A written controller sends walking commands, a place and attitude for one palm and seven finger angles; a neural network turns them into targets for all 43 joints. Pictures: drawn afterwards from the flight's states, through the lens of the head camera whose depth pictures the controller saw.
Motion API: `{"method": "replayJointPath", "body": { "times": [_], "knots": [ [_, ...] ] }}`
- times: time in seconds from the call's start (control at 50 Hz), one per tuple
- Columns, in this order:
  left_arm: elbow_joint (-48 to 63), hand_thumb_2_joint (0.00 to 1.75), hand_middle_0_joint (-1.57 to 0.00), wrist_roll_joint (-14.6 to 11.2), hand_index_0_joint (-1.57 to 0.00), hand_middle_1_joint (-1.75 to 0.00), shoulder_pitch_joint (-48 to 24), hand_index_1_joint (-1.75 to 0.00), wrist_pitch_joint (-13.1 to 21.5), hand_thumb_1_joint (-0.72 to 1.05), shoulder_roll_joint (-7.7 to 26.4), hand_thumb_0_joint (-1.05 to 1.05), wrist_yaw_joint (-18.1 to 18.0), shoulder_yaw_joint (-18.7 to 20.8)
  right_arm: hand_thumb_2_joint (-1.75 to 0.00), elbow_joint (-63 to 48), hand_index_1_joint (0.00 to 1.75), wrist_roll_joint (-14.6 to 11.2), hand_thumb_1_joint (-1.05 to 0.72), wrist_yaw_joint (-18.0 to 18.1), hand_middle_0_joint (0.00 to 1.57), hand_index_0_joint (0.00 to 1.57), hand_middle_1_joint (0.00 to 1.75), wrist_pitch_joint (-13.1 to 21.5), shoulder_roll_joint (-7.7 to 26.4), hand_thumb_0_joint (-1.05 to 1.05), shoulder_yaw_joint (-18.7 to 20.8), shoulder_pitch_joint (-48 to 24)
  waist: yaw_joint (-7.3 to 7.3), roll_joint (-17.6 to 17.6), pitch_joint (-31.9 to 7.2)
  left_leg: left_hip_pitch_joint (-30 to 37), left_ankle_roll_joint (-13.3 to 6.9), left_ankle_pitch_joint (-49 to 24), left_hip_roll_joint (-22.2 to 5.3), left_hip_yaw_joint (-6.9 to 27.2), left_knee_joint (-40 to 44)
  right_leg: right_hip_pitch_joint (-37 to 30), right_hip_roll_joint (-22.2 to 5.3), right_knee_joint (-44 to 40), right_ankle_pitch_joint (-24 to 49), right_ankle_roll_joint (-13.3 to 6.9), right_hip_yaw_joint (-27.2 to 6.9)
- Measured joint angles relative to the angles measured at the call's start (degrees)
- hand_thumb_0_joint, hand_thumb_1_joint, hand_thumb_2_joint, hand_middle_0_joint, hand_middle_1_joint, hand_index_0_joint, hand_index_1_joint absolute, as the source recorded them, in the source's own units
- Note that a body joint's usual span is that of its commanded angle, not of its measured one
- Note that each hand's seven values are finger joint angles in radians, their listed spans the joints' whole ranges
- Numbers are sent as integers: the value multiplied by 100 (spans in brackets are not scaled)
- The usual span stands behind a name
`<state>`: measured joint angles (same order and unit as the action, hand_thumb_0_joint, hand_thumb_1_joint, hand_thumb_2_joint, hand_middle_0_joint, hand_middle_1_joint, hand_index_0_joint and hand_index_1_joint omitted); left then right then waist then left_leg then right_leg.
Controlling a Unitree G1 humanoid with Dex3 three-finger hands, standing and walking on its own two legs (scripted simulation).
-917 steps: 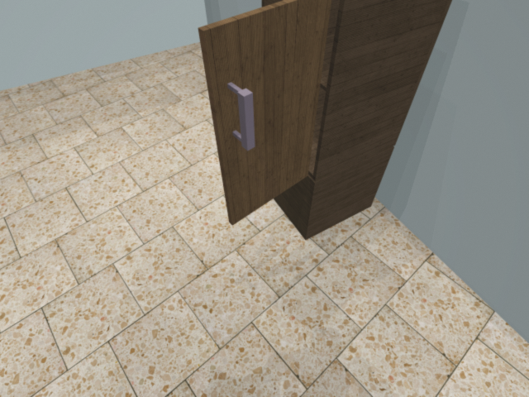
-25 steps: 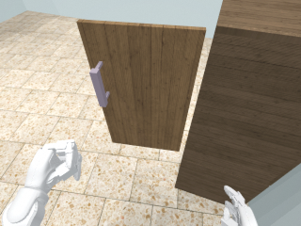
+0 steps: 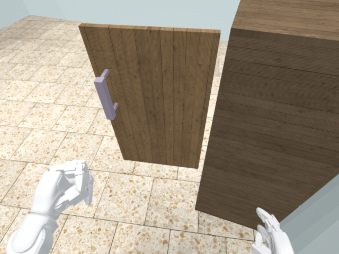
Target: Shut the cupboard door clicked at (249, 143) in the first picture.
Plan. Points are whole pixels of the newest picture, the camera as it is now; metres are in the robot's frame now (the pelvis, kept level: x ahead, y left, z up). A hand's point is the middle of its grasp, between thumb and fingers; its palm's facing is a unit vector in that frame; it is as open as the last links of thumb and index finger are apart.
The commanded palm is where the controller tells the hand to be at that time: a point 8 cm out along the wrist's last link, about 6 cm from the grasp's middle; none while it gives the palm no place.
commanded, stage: bring the fist close to the handle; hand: left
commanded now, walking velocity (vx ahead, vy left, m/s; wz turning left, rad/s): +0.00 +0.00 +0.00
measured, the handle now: (108, 95) +0.52 +0.22 +0.09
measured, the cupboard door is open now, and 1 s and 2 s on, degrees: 100 100 95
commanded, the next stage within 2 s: push the door shut along its arc in 1.32 s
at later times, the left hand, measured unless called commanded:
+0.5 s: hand (98, 149) +0.32 +0.19 +0.09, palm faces -0.09 -1.00 -0.03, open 3.1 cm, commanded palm +0.31 +0.24 +0.09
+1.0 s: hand (109, 120) +0.41 +0.19 +0.10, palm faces -0.08 -1.00 -0.02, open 3.1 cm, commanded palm +0.39 +0.24 +0.09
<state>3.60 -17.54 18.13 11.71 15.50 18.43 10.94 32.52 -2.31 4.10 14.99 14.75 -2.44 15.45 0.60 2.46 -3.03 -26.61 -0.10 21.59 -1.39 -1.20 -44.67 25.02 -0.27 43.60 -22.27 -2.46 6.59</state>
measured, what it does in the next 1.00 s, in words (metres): stands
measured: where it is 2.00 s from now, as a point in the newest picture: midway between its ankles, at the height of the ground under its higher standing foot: outside the picture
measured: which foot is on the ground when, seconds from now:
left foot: down 0.00-1.00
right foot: down 0.00-1.00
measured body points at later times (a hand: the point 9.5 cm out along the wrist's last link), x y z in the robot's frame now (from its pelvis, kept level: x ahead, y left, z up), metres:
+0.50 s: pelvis +0.00 +0.01 +0.00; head +0.03 +0.00 +0.45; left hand +0.32 +0.24 +0.10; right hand +0.15 -0.24 -0.09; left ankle +0.02 +0.12 -0.71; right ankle +0.01 -0.09 -0.71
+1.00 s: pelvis +0.00 +0.01 +0.00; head +0.05 +0.01 +0.45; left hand +0.41 +0.24 +0.10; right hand +0.09 -0.25 -0.11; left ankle +0.02 +0.12 -0.71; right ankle +0.01 -0.09 -0.71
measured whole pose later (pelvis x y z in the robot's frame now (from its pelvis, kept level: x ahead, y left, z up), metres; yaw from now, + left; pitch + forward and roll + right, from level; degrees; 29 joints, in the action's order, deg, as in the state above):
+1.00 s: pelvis +0.00 +0.01 +0.00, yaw -1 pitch +8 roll +0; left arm -44.1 -12.1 -30.0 14.2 20.2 16.9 14.9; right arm 37.3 -2.3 3.5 5.5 15.6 -1.6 17.6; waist -3.3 0.9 -2.7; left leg -31.1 -1.0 20.3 -1.0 -2.9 -43.2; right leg 30.3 -0.6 42.7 -20.5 -1.8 4.8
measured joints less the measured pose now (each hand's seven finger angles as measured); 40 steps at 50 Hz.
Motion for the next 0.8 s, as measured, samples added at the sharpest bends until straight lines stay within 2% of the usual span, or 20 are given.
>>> {"method": "replayJointPath", "body": {
  "times": [0.14,0.26,0.34,0.58,0.8],
  "knots": [
    [-650,90,-131,11,-130,-150,-886,-150,-19,90,67,2,53,58,-89,165,30,-19,-90,81,20,20,30,-38,24,1,-27,-77,23,2,80,-39,-8,-23,22,40,-6,15,-20,-9,17,2,38],
    [-1185,90,-131,23,-130,-150,-1487,-150,-184,90,123,2,142,123,-89,182,30,-16,-90,77,20,20,30,-141,16,1,-29,-59,-46,-41,36,-2,-29,-63,38,-49,119,38,-33,-70,57,26,-50],
    [-1485,90,-130,56,-130,-150,-1778,-150,-229,90,139,2,79,177,-89,150,30,-24,-90,57,20,20,30,-208,30,1,-4,0,-79,-58,37,21,-45,-77,48,-93,178,39,-41,-107,76,42,-94],
    [-2343,90,-130,297,-130,-150,-2754,-150,-123,90,88,2,-144,66,-89,297,30,-6,-90,-6,20,20,30,-416,29,1,22,32,-145,-94,68,-35,-89,-111,83,-153,247,125,-72,-147,116,81,-155],
    [-3574,90,-130,407,-130,-150,-3840,-150,31,90,276,2,-174,228,-89,388,30,-6,-90,-45,20,20,30,-695,24,1,31,84,-250,-117,34,-169,-94,-134,66,-172,253,262,-53,-169,158,81,-176]
  ]
}}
